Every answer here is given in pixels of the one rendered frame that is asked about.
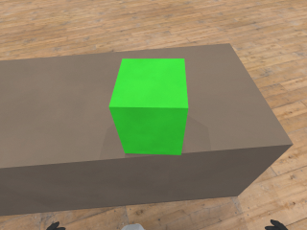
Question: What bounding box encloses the carton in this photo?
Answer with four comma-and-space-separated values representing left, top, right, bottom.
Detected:
109, 58, 189, 155

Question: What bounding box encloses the pedestal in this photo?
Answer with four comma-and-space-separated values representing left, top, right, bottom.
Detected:
0, 43, 293, 217

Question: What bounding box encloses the right robot hand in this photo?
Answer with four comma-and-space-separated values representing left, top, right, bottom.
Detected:
265, 219, 288, 230

